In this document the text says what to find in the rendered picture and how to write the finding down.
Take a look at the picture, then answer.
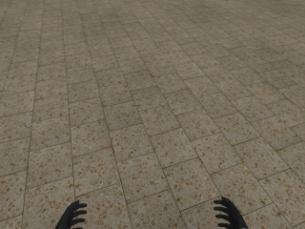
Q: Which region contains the left robot hand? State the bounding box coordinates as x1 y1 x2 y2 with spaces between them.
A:
55 200 87 229

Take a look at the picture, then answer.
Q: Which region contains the right robot hand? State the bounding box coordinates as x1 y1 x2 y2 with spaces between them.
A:
213 197 249 229

